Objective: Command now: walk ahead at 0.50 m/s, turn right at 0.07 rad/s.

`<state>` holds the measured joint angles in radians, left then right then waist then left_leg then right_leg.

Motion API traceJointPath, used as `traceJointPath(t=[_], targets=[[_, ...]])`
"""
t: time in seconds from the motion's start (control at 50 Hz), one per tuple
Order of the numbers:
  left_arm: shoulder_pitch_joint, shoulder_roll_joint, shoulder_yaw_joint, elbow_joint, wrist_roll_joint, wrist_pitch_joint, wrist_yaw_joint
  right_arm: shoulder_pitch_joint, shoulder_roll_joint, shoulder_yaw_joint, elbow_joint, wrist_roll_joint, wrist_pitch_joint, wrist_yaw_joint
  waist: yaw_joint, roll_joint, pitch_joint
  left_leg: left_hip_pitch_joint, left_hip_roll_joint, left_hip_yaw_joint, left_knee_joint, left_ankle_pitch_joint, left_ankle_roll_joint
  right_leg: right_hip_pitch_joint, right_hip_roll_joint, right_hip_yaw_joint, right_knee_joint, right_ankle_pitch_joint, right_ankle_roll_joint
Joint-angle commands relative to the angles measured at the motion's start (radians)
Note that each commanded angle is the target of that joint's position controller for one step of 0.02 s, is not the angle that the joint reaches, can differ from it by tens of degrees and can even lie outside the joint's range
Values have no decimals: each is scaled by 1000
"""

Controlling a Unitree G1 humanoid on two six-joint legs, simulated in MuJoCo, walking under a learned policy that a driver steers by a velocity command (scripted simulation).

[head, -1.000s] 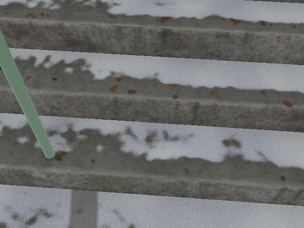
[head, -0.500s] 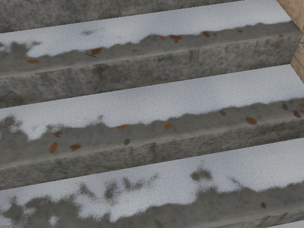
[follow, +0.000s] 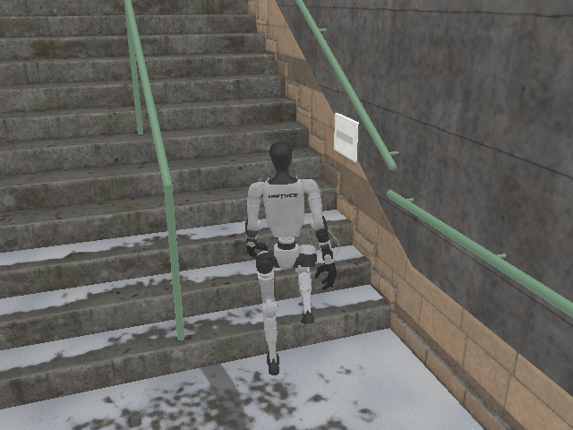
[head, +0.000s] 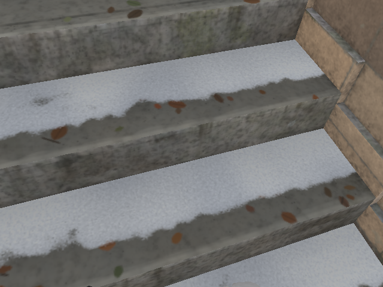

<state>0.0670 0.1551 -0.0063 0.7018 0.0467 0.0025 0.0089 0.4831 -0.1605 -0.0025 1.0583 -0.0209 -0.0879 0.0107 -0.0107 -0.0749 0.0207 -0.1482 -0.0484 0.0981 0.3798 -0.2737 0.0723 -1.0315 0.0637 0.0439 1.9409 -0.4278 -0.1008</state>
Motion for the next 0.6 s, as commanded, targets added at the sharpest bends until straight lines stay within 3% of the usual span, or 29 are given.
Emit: traceJointPath(t=[0.02,0.04,0.06,0.08,0.1,0.12,0.14,0.16,0.18,0.2,0.22,0.24,0.26,0.28,0.3,0.32,0.34,0.36,0.4,0.42,0.44,0.46,0.5,0.52,0.56,0.58,0.6], targets=[[-210,-21,-36,-194,-1,-14,25,91,-96,-4,13,18,-24,-17,0,185,86,82,286,-269,-241,126,136,-374,-50,-69,148,-96,-6],[-263,-34,-47,-236,-4,-20,22,113,-103,-3,19,10,-22,-28,-4,170,88,137,298,-258,-258,149,126,-436,-77,-79,131,-128,-6],[-308,-54,-69,-279,4,-23,14,126,-91,1,47,18,-7,-37,4,126,77,120,254,-225,-280,149,98,-392,-124,-111,-22,-121,-7],[-356,-58,-77,-305,3,-25,4,161,-84,4,58,18,4,-50,-25,116,65,134,243,-221,-322,239,109,-359,-126,-164,-97,-119,4],[-325,-36,-83,-301,-1,-24,-11,132,-90,5,39,28,22,-54,-18,75,31,66,207,-162,-386,501,123,-132,-122,-248,-336,-77,24],[-353,-83,-101,-315,-16,-23,-16,118,-86,3,30,33,32,-66,-32,75,-15,-17,214,-128,-445,690,124,150,-108,-247,-566,-43,13],[-285,-78,-95,-272,-40,-17,-14,104,-98,5,-4,27,25,-66,-26,71,-100,-34,190,-114,-370,1074,130,401,-29,-306,-709,-17,28],[-126,-42,-68,-209,-41,-10,-7,104,-200,-18,-15,11,9,-58,37,215,-234,90,250,-101,-211,1617,141,526,38,-299,-689,-76,13],[106,12,-36,-145,-50,-10,1,79,-259,-40,-31,18,-6,-47,147,293,-375,195,307,-120,-10,1869,148,656,56,-243,-747,-28,-25],[252,60,-10,-102,-30,-22,5,5,-290,-62,-49,42,-27,-29,231,322,-446,208,300,-109,230,1814,112,775,22,-128,-885,33,-66],[313,131,23,-54,-14,-37,19,56,-219,-55,-90,67,-55,1,208,129,-503,-97,211,-123,516,1450,76,991,-174,229,-1041,-141,-154],[371,245,67,-20,5,-10,35,-19,-184,-70,-130,43,-55,33,244,-133,-519,-313,-19,-130,963,340,39,1047,-393,777,-1516,-250,-239],[222,243,82,3,-22,1,37,-50,-122,-80,-147,-16,-43,33,162,-68,-439,-458,-25,-311,1400,158,27,915,-421,944,-1643,-433,-229],[99,197,70,30,-40,-6,30,-86,-51,-68,-218,-38,-16,18,47,46,-224,-562,39,-253,1530,172,18,726,-438,793,-1647,-513,-192],[191,85,7,114,9,-38,-39,-192,-100,-57,-168,-4,2,68,153,156,166,-847,-48,-444,1741,283,89,544,-376,651,-1591,-294,-249],[211,2,5,201,20,-54,-65,-156,-59,-48,-183,-15,3,80,91,166,84,-896,-38,-457,1720,310,165,600,-352,472,-1551,-58,-234],[140,-62,-14,239,51,-61,-83,-99,22,-18,-185,-14,13,91,-4,182,12,-917,-7,-469,1732,375,218,601,-334,339,-1537,92,-159],[128,-68,-16,267,55,-67,-93,-92,29,-16,-195,-13,20,93,-48,180,-23,-947,18,-430,1687,388,245,613,-296,193,-1541,175,-119],[88,-69,-16,277,39,-87,-82,-92,6,-17,-181,1,39,102,-96,117,-56,-991,51,-355,1652,353,233,598,-264,10,-1594,214,-87],[75,-62,-21,274,54,-93,-75,-140,-14,-19,-190,9,42,102,-107,91,-74,-957,69,-308,1639,349,215,544,-240,-61,-1629,218,-67],[164,-30,-18,305,67,-94,-64,-171,-11,-12,-178,12,48,118,-74,-11,-79,-1030,55,-237,1873,275,203,587,-236,-71,-1652,237,-98],[207,-50,-30,329,78,-92,-60,-203,-13,-5,-184,8,48,114,-73,22,-68,-1138,48,-261,1935,269,206,626,-243,-67,-1643,219,-90],[332,-30,-46,391,99,-88,-63,-319,0,24,-213,2,45,93,-42,44,-33,-1372,42,-301,2037,229,227,769,-278,-43,-1642,196,-78],[374,-12,-48,405,109,-92,-69,-387,-2,32,-242,10,40,88,-25,57,-37,-1397,56,-277,1970,254,241,810,-274,-76,-1655,192,-58],[433,12,-50,423,123,-101,-71,-484,-28,36,-270,23,32,84,2,38,-56,-1367,89,-200,1814,312,227,853,-253,-140,-1682,252,-26],[468,19,-56,431,129,-93,-80,-560,-63,32,-298,27,39,80,32,55,-59,-1347,105,-185,1651,333,200,859,-276,-153,-1707,253,-25],[539,27,-59,447,134,-90,-80,-601,-59,33,-308,24,49,74,64,24,-52,-1395,107,-164,1604,339,180,920,-299,-143,-1722,303,-40]])
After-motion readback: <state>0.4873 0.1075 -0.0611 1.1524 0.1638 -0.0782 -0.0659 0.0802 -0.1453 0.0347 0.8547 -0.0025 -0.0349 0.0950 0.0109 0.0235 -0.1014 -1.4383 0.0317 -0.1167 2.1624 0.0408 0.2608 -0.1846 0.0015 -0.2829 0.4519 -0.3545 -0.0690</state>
